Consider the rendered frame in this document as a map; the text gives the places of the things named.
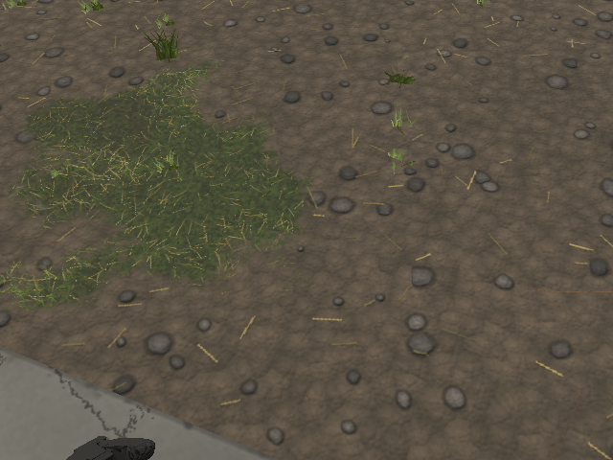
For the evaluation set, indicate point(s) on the left robot hand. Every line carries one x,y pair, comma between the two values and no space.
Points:
116,449

